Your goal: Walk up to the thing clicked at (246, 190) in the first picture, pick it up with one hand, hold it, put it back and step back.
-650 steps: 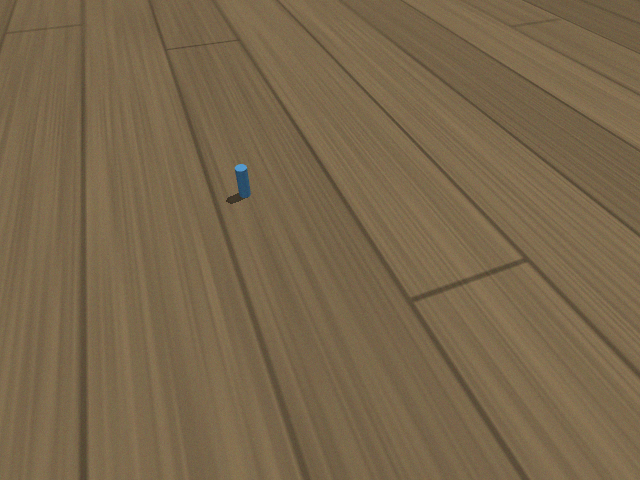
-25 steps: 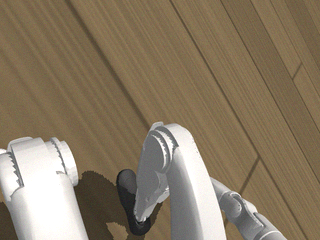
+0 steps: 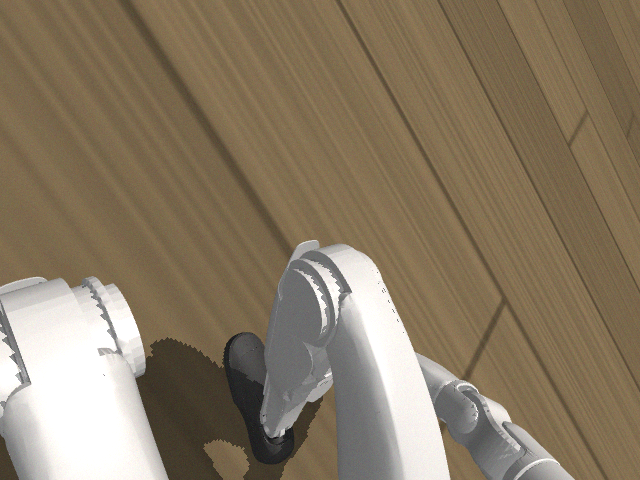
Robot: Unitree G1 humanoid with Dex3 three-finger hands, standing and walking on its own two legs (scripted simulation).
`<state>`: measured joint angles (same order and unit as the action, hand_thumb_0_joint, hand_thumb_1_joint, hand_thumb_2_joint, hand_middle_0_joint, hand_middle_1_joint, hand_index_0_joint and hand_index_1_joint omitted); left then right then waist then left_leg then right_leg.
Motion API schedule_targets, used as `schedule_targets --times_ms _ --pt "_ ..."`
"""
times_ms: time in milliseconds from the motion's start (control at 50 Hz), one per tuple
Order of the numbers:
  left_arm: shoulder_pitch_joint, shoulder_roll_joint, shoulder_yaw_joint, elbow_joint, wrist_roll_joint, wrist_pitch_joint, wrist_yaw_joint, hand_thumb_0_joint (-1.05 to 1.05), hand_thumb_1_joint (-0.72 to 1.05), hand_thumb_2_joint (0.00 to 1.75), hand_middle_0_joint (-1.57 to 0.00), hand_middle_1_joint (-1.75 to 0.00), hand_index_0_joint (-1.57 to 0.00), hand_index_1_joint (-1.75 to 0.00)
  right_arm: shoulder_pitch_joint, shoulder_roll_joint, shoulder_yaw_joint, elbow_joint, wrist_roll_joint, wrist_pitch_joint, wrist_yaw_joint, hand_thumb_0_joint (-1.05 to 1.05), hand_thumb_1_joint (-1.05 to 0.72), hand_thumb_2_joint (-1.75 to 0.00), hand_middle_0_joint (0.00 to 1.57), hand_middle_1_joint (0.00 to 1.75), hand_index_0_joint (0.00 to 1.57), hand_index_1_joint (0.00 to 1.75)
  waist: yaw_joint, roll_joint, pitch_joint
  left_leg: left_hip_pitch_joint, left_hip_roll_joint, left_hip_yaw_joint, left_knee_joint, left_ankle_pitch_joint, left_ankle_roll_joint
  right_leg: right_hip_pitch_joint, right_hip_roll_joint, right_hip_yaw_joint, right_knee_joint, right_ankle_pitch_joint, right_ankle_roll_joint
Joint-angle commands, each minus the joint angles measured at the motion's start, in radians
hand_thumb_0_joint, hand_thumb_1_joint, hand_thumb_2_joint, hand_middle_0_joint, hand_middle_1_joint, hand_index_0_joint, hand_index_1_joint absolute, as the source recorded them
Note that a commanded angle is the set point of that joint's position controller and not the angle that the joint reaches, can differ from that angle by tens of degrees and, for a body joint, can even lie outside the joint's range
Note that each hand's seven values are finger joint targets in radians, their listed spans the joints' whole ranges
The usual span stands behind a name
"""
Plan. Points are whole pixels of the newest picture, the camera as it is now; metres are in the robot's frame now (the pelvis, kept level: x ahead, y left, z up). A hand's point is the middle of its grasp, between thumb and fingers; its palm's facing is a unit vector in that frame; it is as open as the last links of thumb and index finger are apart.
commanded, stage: close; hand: left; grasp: from the side
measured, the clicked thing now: out of the picture +0.40 +0.31 -0.20
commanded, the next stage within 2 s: settle in 0.08 s
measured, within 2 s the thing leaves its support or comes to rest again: leaves its support in 0.52 s
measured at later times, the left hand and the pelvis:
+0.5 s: hand out of the picture +0.39 +0.29 -0.18, palm faces +0.35 -0.94 +0.01, open 7.2 cm; pelvis +0.00 +0.00 +0.00, yaw +0 degrees
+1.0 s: hand out of the picture +0.37 +0.32 -0.06, palm faces +0.35 -0.94 -0.02, open 7.1 cm; pelvis +0.01 -0.01 +0.03, yaw +4 degrees
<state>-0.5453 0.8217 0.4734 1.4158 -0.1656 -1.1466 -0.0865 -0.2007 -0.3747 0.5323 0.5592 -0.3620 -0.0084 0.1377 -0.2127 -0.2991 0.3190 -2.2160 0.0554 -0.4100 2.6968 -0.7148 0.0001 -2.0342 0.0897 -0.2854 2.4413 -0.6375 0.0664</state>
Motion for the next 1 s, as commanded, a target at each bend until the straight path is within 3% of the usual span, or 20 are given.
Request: schedule_targets --times_ms 0,40,120,280,380,480,580,700,740,760,780,820,860,900,960,980 --pt "-0.182 0.113 -0.013 -0.117 0.007 -0.064 -0.002 0.0 0.6 1.01 -1.01 -1.01 -1.01 -1.01 0.01 -0.359 -0.13 -0.012 0.0 0.004 -0.021 0.0 -0.87 -0.89 0.2 0.3 0.2 0.3 -0.118 0.542 -0.522 0.366 0.048 0.096 -0.343 0.085 -0.027 0.213 0.04 -0.096 -0.174 0.165 -0.071" --pt "-0.191 0.107 -0.017 -0.127 0.004 -0.065 0.001 0.0 0.62 1.07 -1.06 -1.07 -1.06 -1.07 0.019 -0.358 -0.126 -0.011 -0.003 0.006 -0.021 0.0 -0.87 -0.89 0.2 0.3 0.2 0.3 -0.126 0.542 -0.545 0.381 0.049 0.093 -0.339 0.109 -0.029 0.231 0.041 -0.099 -0.174 0.187 -0.071" --pt "-0.214 0.1 -0.039 -0.109 0.015 -0.064 0.011 0.0 0.65 1.17 -1.15 -1.18 -1.15 -1.18 0.014 -0.358 -0.125 -0.011 -0.002 0.007 -0.019 0.0 -0.87 -0.89 0.2 0.3 0.2 0.3 -0.135 0.537 -0.507 0.36 0.047 0.09 -0.344 0.079 -0.027 0.205 0.04 -0.101 -0.178 0.164 -0.071" --pt "-0.213 0.13 -0.021 -0.143 0.014 -0.061 0.01 0.0 0.57 1.27 -1.23 -1.3 -1.22 -1.32 0.018 -0.358 -0.121 -0.009 -0.002 0.017 -0.022 0.0 -0.89 -0.9 0.2 0.3 0.2 0.3 -0.125 0.566 -0.542 0.4 0.05 0.091 -0.345 0.138 -0.031 0.238 0.04 -0.099 -0.175 0.205 -0.071" --pt "-0.215 0.133 -0.01 -0.238 0.016 -0.05 0.012 0.0 0.54 1.27 -1.25 -1.32 -1.23 -1.33 0.027 -0.353 -0.14 -0.008 0.001 0.022 -0.022 0.0 -0.89 -0.9 0.2 0.3 0.2 0.3 -0.103 0.614 -0.577 0.423 0.051 0.101 -0.359 0.127 -0.036 0.232 0.036 -0.089 -0.173 0.195 -0.075" --pt "-0.208 0.175 0.037 -0.384 0.017 -0.022 0.036 0.0 0.51 1.25 -1.24 -1.3 -1.23 -1.32 0.056 -0.338 -0.167 -0.012 0.01 0.028 -0.021 0.0 -0.9 -0.9 0.2 0.3 0.2 0.3 -0.076 0.663 -0.66 0.447 0.047 0.123 -0.367 0.155 -0.035 0.26 0.034 -0.07 -0.178 0.213 -0.081" --pt "-0.211 0.144 0.019 -0.514 0.029 0.036 0.045 0.0 0.51 1.26 -1.25 -1.31 -1.23 -1.33 0.089 -0.327 -0.217 -0.008 0.029 0.032 -0.022 0.0 -0.9 -0.9 0.2 0.3 0.2 0.3 -0.062 0.695 -0.711 0.455 0.045 0.148 -0.389 0.155 -0.032 0.25 0.027 -0.042 -0.193 0.221 -0.087" --pt "-0.17 0.038 -0.037 -0.615 0.022 0.129 0.024 0.0 0.51 1.27 -1.27 -1.34 -1.26 -1.35 0.129 -0.31 -0.284 -0.012 0.076 0.034 -0.018 0.0 -0.9 -0.9 0.2 0.3 0.2 0.3 -0.036 0.694 -0.737 0.455 0.036 0.151 -0.444 0.122 -0.031 0.178 0.013 -0.03 -0.196 0.189 -0.094" --pt "-0.153 0.024 -0.037 -0.636 0.014 0.164 0.018 0.0 0.49 1.27 -1.28 -1.34 -1.27 -1.36 0.138 -0.292 -0.306 -0.007 0.1 0.032 -0.017 0.0 -0.89 -0.9 0.2 0.3 0.2 0.3 -0.005 0.675 -0.737 0.415 0.029 0.167 -0.449 0.091 -0.022 0.16 0.012 -0.014 -0.205 0.164 -0.097" --pt "-0.159 -0.017 -0.066 -0.659 0.009 0.179 0.011 0.0 0.5 1.27 -1.29 -1.34 -1.28 -1.36 0.142 -0.284 -0.32 -0.01 0.109 0.03 -0.016 0.0 -0.89 -0.9 0.2 0.3 0.2 0.3 -0.005 0.657 -0.749 0.406 0.026 0.176 -0.448 0.084 -0.017 0.159 0.011 -0.008 -0.214 0.161 -0.096" --pt "-0.159 -0.017 -0.05 -0.678 0.003 0.193 0.01 0.0 0.52 1.26 -1.28 -1.33 -1.27 -1.35 0.157 -0.283 -0.329 -0.012 0.117 0.03 -0.017 0.0 -0.89 -0.9 0.2 0.3 0.2 0.3 -0.002 0.654 -0.762 0.409 0.025 0.175 -0.457 0.091 -0.018 0.155 0.01 -0.007 -0.211 0.162 -0.097" --pt "-0.153 -0.049 -0.072 -0.705 0.0 0.224 0.0 0.0 0.53 1.25 -1.27 -1.32 -1.26 -1.34 0.175 -0.267 -0.352 -0.008 0.136 0.031 -0.019 0.0 -0.89 -0.9 0.2 0.3 0.2 0.3 0.014 0.64 -0.785 0.403 0.019 0.189 -0.465 0.078 -0.012 0.145 0.008 0.005 -0.222 0.146 -0.099" --pt "-0.144 -0.055 -0.065 -0.737 0.004 0.254 -0.009 0.0 0.56 1.26 -1.27 -1.32 -1.26 -1.33 0.185 -0.255 -0.375 -0.009 0.155 0.035 -0.023 0.0 -0.88 -0.9 0.2 0.3 0.2 0.3 0.038 0.63 -0.786 0.408 0.019 0.19 -0.492 0.056 -0.01 0.112 0.002 0.014 -0.229 0.119 -0.102" --pt "-0.157 -0.096 -0.093 -0.768 0.0 0.28 -0.019 0.0 0.54 1.25 -1.27 -1.32 -1.26 -1.33 0.201 -0.242 -0.394 -0.002 0.17 0.038 -0.025 0.0 -0.88 -0.9 0.2 0.3 0.2 0.3 0.039 0.635 -0.806 0.406 0.013 0.203 -0.505 0.044 -0.008 0.115 -0.001 0.026 -0.24 0.109 -0.104" --pt "-0.142 -0.085 -0.067 -0.801 -0.004 0.313 -0.027 0.0 0.53 1.23 -1.25 -1.3 -1.24 -1.31 0.212 -0.23 -0.425 -0.004 0.196 0.045 -0.034 0.0 -0.88 -0.89 0.2 0.3 0.2 0.3 0.07 0.626 -0.832 0.407 0.007 0.22 -0.526 0.031 -0.003 0.091 -0.008 0.044 -0.249 0.083 -0.109" --pt "-0.188 -0.094 -0.08 -0.847 -0.006 0.32 -0.03 0.0 0.53 1.23 -1.24 -1.29 -1.23 -1.3 0.219 -0.218 -0.43 -0.001 0.201 0.044 -0.036 0.0 -0.88 -0.89 0.2 0.3 0.2 0.3 0.072 0.636 -0.855 0.413 0.005 0.226 -0.531 0.032 -0.003 0.095 -0.008 0.051 -0.255 0.086 -0.111"
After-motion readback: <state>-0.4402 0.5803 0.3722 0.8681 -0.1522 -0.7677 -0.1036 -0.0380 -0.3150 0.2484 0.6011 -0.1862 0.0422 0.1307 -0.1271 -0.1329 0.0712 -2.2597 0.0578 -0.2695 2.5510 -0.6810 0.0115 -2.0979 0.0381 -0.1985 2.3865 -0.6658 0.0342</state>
